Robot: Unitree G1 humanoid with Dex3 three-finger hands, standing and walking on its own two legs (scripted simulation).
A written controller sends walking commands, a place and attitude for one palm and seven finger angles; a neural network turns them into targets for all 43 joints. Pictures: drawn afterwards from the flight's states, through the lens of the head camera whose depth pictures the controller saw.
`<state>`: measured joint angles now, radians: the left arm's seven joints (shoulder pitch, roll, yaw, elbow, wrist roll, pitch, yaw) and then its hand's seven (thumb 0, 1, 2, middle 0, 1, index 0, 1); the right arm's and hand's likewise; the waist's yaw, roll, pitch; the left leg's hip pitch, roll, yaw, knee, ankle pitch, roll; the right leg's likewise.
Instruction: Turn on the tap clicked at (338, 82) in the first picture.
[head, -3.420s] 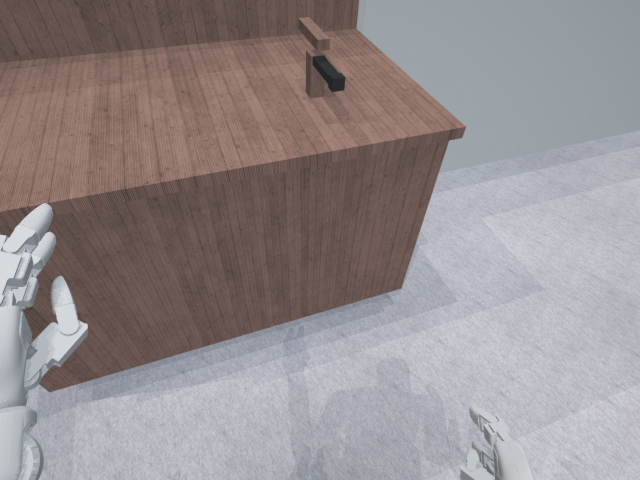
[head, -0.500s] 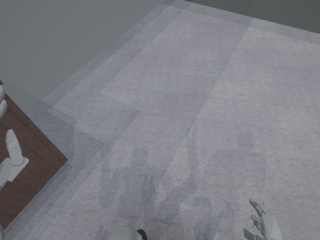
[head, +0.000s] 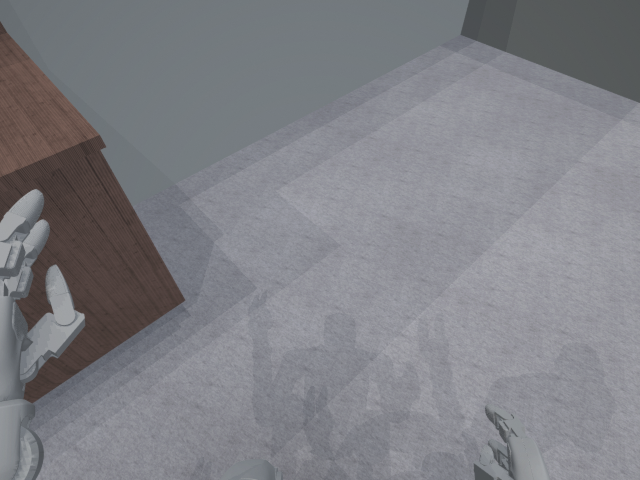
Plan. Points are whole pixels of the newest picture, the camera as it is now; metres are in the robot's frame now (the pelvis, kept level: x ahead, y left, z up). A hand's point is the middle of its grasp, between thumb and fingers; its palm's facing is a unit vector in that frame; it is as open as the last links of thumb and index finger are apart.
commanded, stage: turn to face it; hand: left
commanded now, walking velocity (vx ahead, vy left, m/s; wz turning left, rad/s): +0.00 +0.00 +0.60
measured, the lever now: out of the picture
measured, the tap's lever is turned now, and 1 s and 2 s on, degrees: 0 0 0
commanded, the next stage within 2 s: take the last steps up to it in 0.54 s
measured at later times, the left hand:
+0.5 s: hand out of the picture +0.10 +0.23 +0.17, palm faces +0.63 -0.64 -0.44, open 7.4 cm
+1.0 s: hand out of the picture -0.02 +0.24 +0.18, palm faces +0.76 -0.54 -0.36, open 7.4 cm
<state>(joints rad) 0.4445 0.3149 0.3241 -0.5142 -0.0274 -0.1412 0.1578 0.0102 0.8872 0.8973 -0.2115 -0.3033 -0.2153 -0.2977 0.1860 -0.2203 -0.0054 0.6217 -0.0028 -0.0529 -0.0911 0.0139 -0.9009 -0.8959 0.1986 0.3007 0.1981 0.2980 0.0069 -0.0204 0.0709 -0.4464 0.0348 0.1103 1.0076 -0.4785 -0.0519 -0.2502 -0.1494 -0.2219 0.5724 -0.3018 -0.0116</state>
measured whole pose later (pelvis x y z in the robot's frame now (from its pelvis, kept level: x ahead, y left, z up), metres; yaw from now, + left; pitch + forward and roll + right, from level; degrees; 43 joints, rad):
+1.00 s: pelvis -0.10 -0.07 +0.00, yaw +26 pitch -1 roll +0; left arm 0.44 0.35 0.35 -0.46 0.00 -0.24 0.17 0.01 0.89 0.90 -0.21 -0.30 -0.21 -0.30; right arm 0.27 -0.19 -0.03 0.63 0.00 -0.12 -0.06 0.01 -0.90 -0.90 0.19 0.30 0.19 0.30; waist 0.00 -0.03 -0.03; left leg -0.17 0.02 0.07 0.53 -0.35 0.02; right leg -0.50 -0.08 -0.12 1.00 -0.42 0.03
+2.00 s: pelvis +0.03 +0.06 +0.00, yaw +27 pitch +1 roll +1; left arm 0.48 0.34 0.36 -0.50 -0.01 -0.24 0.15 0.01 0.89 0.90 -0.21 -0.30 -0.22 -0.30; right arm 0.20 -0.21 0.00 0.65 -0.01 -0.05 -0.05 0.01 -0.90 -0.90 0.20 0.30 0.20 0.30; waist 0.02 -0.02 0.06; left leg -0.46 0.09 0.11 0.84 -0.35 -0.01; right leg -0.22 -0.09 -0.17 0.53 -0.32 -0.02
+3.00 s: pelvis +0.24 +0.18 +0.00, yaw +24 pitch +1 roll +0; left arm 0.44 0.37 0.38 -0.53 -0.03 -0.23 0.16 0.01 0.89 0.90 -0.21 -0.30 -0.21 -0.30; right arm 0.19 -0.13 0.02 0.59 0.00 -0.10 -0.04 0.01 -0.90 -0.90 0.20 0.30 0.20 0.30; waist -0.01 -0.02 0.03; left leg -0.27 0.08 0.16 0.52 -0.26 0.01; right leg -0.47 -0.06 -0.08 1.03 -0.43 0.02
